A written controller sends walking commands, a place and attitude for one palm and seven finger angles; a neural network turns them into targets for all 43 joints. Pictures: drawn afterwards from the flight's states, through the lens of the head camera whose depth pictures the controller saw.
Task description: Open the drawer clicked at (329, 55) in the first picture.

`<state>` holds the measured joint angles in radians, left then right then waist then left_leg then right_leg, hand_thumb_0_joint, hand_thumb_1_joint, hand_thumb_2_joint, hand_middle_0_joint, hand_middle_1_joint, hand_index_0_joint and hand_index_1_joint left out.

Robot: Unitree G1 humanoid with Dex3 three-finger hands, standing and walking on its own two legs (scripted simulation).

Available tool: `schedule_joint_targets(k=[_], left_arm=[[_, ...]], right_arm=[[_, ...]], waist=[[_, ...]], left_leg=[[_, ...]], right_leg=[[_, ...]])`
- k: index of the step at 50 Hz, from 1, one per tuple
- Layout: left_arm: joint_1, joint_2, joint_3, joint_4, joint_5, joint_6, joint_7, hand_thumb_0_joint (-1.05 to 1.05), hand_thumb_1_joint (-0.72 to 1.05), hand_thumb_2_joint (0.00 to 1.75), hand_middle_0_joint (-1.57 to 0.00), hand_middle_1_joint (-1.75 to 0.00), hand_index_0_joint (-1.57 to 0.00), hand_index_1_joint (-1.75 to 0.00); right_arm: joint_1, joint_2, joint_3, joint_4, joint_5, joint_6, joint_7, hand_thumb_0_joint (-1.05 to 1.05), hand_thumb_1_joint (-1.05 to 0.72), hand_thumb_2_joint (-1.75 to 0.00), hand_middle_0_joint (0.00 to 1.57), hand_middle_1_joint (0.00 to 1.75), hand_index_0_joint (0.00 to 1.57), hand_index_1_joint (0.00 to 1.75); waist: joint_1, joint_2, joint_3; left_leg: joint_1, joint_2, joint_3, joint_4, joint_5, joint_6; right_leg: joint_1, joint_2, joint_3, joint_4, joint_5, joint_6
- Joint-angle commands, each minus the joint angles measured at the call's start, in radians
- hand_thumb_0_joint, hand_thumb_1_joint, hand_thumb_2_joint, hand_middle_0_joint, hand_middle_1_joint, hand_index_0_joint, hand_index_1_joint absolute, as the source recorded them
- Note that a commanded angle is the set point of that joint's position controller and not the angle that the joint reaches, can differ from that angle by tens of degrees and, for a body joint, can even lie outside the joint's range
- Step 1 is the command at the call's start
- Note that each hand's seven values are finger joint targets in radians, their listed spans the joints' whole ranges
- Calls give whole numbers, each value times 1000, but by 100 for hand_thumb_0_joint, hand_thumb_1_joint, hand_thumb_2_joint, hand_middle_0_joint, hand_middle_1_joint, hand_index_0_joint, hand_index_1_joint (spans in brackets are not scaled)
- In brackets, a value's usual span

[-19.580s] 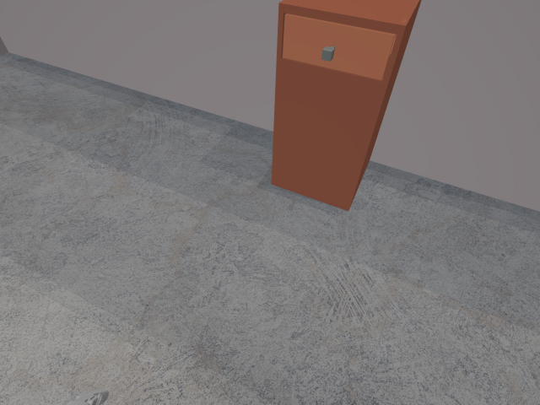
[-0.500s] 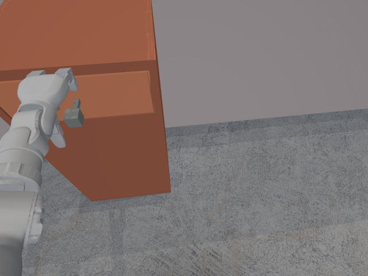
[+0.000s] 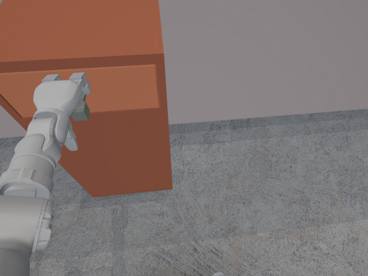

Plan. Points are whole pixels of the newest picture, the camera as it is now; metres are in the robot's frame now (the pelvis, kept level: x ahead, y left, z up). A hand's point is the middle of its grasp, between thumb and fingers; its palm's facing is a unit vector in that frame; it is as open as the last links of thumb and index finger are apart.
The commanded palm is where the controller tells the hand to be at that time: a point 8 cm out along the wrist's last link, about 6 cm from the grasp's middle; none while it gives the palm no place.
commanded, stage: lower the fingers behind the handle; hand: left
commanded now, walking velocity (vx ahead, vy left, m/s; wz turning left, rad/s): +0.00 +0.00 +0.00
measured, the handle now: (81, 105) +0.52 +0.25 +0.03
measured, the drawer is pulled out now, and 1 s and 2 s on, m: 0.00 0.00 0.00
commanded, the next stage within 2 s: lift the fingers back up to retry in 1.18 s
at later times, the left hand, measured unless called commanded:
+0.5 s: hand (69, 113) +0.48 +0.27 +0.04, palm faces -0.04 -0.01 -1.00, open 13.5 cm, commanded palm +0.46 +0.26 +0.08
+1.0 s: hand (70, 116) +0.48 +0.27 +0.04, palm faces -0.03 +0.01 -1.00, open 13.9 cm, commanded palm +0.46 +0.26 +0.06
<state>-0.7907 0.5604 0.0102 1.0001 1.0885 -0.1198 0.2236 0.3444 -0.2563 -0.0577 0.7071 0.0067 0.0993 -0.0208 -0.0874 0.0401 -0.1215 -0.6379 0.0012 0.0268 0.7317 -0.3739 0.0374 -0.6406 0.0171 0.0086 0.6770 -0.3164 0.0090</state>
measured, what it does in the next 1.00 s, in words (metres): stands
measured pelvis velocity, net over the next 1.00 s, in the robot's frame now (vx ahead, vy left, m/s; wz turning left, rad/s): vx -0.02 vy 0.00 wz -0.01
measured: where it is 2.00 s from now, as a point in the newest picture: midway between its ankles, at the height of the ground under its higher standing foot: outside the picture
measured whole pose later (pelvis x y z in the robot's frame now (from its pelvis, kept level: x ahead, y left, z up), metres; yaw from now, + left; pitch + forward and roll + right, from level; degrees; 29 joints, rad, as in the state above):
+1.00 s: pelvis -0.02 +0.00 -0.02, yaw +0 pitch +20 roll -2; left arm -0.91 0.62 -0.01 1.11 1.10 -0.09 0.27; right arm 0.37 -0.26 -0.03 0.69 0.01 0.09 -0.04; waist -0.11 0.03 -0.14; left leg -0.82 0.01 0.02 0.87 -0.40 0.04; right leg -0.82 0.03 0.00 0.80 -0.33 0.01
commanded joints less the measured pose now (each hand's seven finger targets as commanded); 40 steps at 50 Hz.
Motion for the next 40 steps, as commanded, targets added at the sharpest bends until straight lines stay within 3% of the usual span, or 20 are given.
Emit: schedule_joint_targets(k=[1,3,5,7,9,13,14,17,18,19,21,24,26,29,31,34,37,39,40], left_arm=[[-480,288,73,-167,1,17,72,0,-50,30,-30,-120,-30,-120],[-478,306,81,-132,5,30,79,0,-50,30,-30,-120,-30,-120],[-482,307,76,-136,6,33,77,0,-50,30,-30,-120,-30,-120],[-458,326,88,-103,8,32,70,0,-50,30,-30,-120,-30,-120],[-482,284,49,-113,7,26,62,0,-50,30,-30,-120,-30,-120],[-495,278,42,-115,4,1,55,0,-50,30,-30,-120,-30,-120],[-482,292,54,-103,4,-2,56,0,-50,30,-30,-120,-30,-120],[-456,263,30,-57,5,3,54,0,-50,30,-30,-120,-30,-120],[-442,289,51,-41,2,8,54,0,-50,30,-30,-120,-30,-120],[-450,275,31,-25,5,12,53,0,-50,30,-30,-120,-30,-120],[-454,306,55,-31,9,12,54,0,-50,30,-30,-120,-30,-120],[-413,261,23,-7,16,24,53,0,-50,30,-30,-120,-30,-120],[-384,285,47,10,15,29,50,0,-50,30,-30,-120,-30,-120],[-377,248,11,28,11,37,45,0,-50,30,-30,-120,-30,-120],[-382,311,50,39,12,38,41,0,-50,30,-30,-120,-30,-120],[-368,237,-9,57,20,44,36,0,-50,30,-30,-120,-30,-120],[-352,272,14,81,25,47,34,0,-50,30,-30,-120,-30,-120],[-373,237,-13,65,21,46,33,0,-50,30,-30,-120,-30,-120],[-367,248,-1,57,20,43,32,0,-50,30,-30,-120,-30,-120]], right_arm=[[109,-172,-50,-59,-7,-24,-17,0,-90,-90,20,30,20,30],[114,-176,-48,-55,-6,-28,-17,0,-90,-90,20,30,20,30],[117,-175,-47,-58,-8,-32,-19,0,-90,-90,20,30,20,30],[126,-176,-47,-56,-9,-31,-24,0,-90,-90,20,30,20,30],[130,-174,-47,-56,-8,-36,-25,0,-90,-90,20,30,20,30],[144,-177,-53,-46,-9,-41,-30,0,-90,-90,20,30,20,30],[148,-176,-51,-44,-10,-42,-32,0,-90,-90,20,30,20,30],[157,-177,-50,-38,-9,-40,-31,0,-90,-90,20,30,20,30],[160,-181,-48,-33,-7,-38,-31,0,-90,-90,20,30,20,30],[159,-181,-46,-36,-7,-39,-31,0,-90,-90,20,30,20,30],[166,-186,-47,-32,-9,-36,-31,0,-90,-90,20,30,20,30],[167,-179,-48,-37,-8,-34,-26,0,-90,-90,20,30,20,30],[170,-185,-47,-38,-9,-28,-25,0,-90,-90,20,30,20,30],[167,-183,-45,-46,-4,-28,-26,0,-90,-90,20,30,20,30],[166,-193,-40,-45,-2,-23,-30,0,-90,-90,20,30,20,30],[166,-183,-39,-54,1,-26,-30,0,-90,-90,20,30,20,30],[166,-188,-35,-58,1,-22,-32,0,-90,-90,20,30,20,30],[167,-184,-36,-63,0,-27,-33,0,-90,-90,20,30,20,30],[172,-185,-37,-65,0,-27,-33,0,-90,-90,20,30,20,30]], waist=[[-14,45,-358],[-16,35,-355],[-15,52,-387],[-15,28,-412],[-28,44,-389],[-44,54,-388],[-37,33,-393],[-47,24,-370],[-40,25,-353],[-48,14,-339],[-41,22,-366],[-39,34,-356],[-31,11,-364],[-45,-14,-329],[-40,-36,-321],[-50,-10,-292],[-49,-28,-288],[-55,-20,-293],[-48,-21,-317]], left_leg=[[238,-7,-33,-54,423,-5],[219,-9,-29,-54,387,-3],[223,-10,-23,-47,391,-2],[203,-13,-18,-36,392,2],[201,-12,-19,-33,386,1],[205,-10,-21,-17,368,3],[185,-12,-23,-15,360,4],[159,-13,-20,-8,351,5],[141,-13,-19,-8,340,3],[125,-15,-18,-6,324,5],[115,-15,-18,0,337,4],[116,-14,-12,9,345,3],[100,-14,-11,12,346,4],[75,-14,-6,11,305,6],[41,-16,-5,10,271,8],[47,-15,-7,13,261,5],[31,-15,-8,23,239,7],[28,-14,-8,28,224,8],[32,-15,-9,31,236,7]], right_leg=[[119,42,-39,-37,259,-45],[118,42,-35,-37,247,-42],[128,40,-31,-32,261,-42],[148,39,-24,-27,283,-38],[121,40,-28,-26,275,-38],[87,41,-22,-26,261,-37],[98,41,-23,-21,258,-36],[80,40,-23,-19,258,-36],[76,40,-25,-15,253,-38],[67,39,-23,-16,244,-36],[85,39,-21,-7,261,-39],[62,41,-25,-1,262,-39],[78,42,-23,3,271,-41],[62,39,-23,-2,250,-35],[76,36,-16,-1,236,-35],[26,39,-26,5,209,-36],[8,39,-25,12,186,-36],[-6,38,-25,15,174,-35],[5,38,-26,22,184,-37]])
